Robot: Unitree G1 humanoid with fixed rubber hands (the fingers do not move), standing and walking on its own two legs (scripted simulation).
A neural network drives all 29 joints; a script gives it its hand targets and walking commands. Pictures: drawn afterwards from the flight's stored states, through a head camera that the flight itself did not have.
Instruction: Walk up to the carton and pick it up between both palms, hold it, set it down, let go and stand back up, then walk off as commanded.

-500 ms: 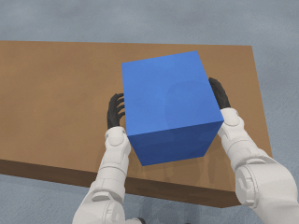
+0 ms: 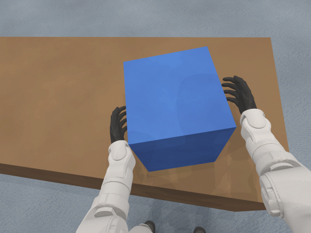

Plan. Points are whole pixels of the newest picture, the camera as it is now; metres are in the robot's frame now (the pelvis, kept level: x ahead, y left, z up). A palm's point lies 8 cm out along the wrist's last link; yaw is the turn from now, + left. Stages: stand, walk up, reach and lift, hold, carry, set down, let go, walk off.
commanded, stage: set down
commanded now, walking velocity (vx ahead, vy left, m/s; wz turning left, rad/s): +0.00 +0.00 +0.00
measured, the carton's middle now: (174, 117) +0.40 +0.04 +0.00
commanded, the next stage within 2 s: none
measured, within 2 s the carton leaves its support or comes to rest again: neither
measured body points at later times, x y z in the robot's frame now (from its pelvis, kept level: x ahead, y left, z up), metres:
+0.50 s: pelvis -0.03 +0.00 +0.00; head +0.08 -0.02 +0.44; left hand +0.29 +0.20 -0.03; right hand +0.41 -0.17 -0.02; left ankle -0.03 +0.17 -0.73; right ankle -0.01 -0.11 -0.73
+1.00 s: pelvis -0.08 +0.01 +0.00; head +0.01 -0.01 +0.44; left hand +0.23 +0.19 -0.02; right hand +0.33 -0.20 -0.02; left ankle -0.03 +0.17 -0.73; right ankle -0.01 -0.11 -0.73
